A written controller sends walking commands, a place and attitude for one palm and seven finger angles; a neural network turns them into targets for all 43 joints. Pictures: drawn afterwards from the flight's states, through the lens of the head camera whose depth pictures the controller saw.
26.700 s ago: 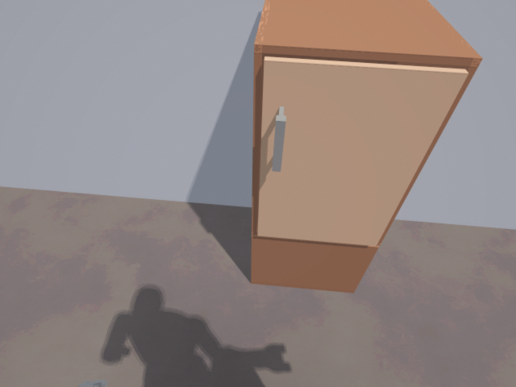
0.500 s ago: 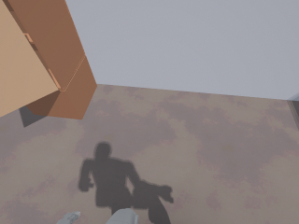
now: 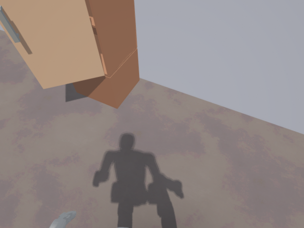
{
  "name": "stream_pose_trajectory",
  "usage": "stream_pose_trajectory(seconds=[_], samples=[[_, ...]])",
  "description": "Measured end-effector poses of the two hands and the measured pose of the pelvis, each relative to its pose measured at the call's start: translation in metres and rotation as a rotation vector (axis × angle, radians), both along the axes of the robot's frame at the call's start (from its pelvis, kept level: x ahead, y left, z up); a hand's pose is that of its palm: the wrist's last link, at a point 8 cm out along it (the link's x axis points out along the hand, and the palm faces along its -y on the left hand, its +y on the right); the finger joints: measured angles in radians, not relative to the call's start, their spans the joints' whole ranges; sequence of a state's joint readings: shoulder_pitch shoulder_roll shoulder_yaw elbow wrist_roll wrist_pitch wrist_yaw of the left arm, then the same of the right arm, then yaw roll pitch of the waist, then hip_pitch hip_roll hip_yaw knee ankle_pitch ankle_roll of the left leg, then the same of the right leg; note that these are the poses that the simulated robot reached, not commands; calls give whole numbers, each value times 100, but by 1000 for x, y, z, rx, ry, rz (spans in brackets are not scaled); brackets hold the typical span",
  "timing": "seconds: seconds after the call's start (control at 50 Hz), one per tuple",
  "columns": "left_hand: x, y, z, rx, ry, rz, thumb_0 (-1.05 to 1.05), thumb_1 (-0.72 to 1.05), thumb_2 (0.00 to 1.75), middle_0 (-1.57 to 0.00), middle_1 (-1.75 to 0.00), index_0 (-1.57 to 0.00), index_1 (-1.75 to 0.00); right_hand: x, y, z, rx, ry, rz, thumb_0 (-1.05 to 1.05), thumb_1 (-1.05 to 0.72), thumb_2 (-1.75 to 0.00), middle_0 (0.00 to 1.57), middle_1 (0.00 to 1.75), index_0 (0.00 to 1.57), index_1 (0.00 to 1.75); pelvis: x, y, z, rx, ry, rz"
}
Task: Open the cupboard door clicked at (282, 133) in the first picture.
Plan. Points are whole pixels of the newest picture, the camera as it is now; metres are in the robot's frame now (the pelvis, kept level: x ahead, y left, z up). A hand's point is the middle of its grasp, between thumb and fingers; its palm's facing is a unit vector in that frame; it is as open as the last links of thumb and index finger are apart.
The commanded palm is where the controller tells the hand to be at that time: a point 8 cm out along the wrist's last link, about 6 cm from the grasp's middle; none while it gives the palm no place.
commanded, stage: turn to face it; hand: left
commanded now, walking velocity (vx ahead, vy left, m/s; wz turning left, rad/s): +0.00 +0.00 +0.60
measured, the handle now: (8, 24) +0.88 +0.69 +0.05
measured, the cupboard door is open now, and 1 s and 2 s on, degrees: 46 46 46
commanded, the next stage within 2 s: take the last steps up to it in 0.50 s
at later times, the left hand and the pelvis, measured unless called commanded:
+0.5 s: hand out of the picture +0.01 +0.21 -0.17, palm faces +0.29 -0.93 -0.24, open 7.4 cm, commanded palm none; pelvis +0.01 +0.00 +0.00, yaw +16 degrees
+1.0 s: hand out of the picture -0.05 +0.20 -0.18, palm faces +0.47 -0.87 -0.17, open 7.4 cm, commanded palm none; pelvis +0.05 +0.05 +0.00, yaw +24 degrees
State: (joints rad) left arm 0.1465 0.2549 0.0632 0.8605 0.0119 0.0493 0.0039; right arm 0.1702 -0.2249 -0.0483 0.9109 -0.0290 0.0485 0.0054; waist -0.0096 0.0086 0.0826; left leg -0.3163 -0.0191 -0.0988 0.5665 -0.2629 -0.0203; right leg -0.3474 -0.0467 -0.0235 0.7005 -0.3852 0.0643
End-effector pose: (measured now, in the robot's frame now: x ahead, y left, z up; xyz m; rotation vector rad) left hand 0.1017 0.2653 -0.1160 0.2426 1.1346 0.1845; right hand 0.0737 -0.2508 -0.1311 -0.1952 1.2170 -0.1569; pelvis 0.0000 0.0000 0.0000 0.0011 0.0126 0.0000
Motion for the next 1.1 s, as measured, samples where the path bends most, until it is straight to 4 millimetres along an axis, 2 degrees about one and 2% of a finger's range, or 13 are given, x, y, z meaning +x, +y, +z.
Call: stream_pose_trajectory(seconds=[0.08, 0.18, 0.28, 0.36, 0.4, 0.54, 0.64, 0.72, 0.8, 0.88, 1.0, 1.04, 1.1], samples=[[-13, -11, 5, 28, -29, 34, 1, 91, 89, -20, -30, -20, -30, 10, -14, -11, 20, 15, 28, 0, -91, -90, 21, 30, 20, 30, -1, -12, -4, 11, -11, 58], [-41, -23, 6, -2, 15, 105, 1, 90, 89, -20, -30, -20, -30, 31, -18, 2, 15, 24, 82, 1, -91, -90, 20, 30, 20, 30, 4, -16, 6, 28, -12, 126], [-71, -26, -8, -59, 55, 179, 1, 90, 89, -20, -30, -20, -30, 61, -4, 13, -11, 2, 173, 1, -91, -90, 20, 30, 20, 30, 7, -12, 7, 37, -5, 186], [-98, -16, -32, -93, 104, 252, 1, 90, 89, -21, -30, -20, -30, 86, 15, 9, -40, -57, 246, 0, -91, -90, 20, 30, 20, 30, 8, 0, -8, 12, 1, 229], [-108, -11, -35, -90, 141, 279, 1, 90, 89, -21, -30, -20, -30, 91, 23, 11, -43, -64, 274, 0, -91, -90, 20, 30, 20, 30, 8, 0, -8, 19, -3, 236], [-112, -11, -18, -66, 135, 339, 1, 91, 89, -20, -30, -20, -30, 94, 36, 9, -13, -32, 332, 0, -91, -90, 21, 30, 20, 30, 13, -8, 3, -3, -2, 287], [-109, -23, -13, -24, 83, 355, 1, 91, 89, -20, -30, -20, -30, 99, 29, -9, 33, -8, 330, 0, -91, -90, 21, 30, 20, 30, 20, -21, -5, 12, -9, 313], [-118, -36, -5, -45, 80, 388, 1, 91, 89, -20, -30, -20, -30, 104, 27, -5, 35, 29, 352, 0, -91, -90, 21, 30, 20, 30, 24, -19, 3, 12, -14, 345], [-132, -44, -4, -89, 110, 422, 1, 90, 89, -20, -30, -20, -30, 112, 33, 8, 25, 43, 376, 1, -91, -90, 20, 30, 20, 30, 30, -11, 12, 21, 0, 369], [-152, -44, -10, -137, 155, 472, 1, 90, 89, -20, -30, -20, -30, 130, 53, 16, 7, 39, 423, 1, -91, -90, 20, 30, 20, 30, 37, 5, 14, 22, 9, 398], [-181, -19, -36, -191, 265, 541, 1, 90, 89, -21, -30, -20, -30, 158, 101, 12, -23, -43, 484, 0, -91, -90, 20, 30, 20, 30, 50, 45, -3, 2, 5, 427], [-175, -4, -35, -185, 287, 532, 1, 90, 89, -20, -30, -20, -30, 154, 112, 13, -22, -45, 473, 0, -91, -90, 20, 30, 20, 30, 57, 54, -1, 7, 2, 417], [-147, 20, -28, -166, 253, 513, 1, 91, 89, -20, -30, -20, -30, 141, 123, 13, -13, 2, 453, 0, -91, -90, 20, 30, 20, 30, 69, 66, 5, 7, 3, 420]])
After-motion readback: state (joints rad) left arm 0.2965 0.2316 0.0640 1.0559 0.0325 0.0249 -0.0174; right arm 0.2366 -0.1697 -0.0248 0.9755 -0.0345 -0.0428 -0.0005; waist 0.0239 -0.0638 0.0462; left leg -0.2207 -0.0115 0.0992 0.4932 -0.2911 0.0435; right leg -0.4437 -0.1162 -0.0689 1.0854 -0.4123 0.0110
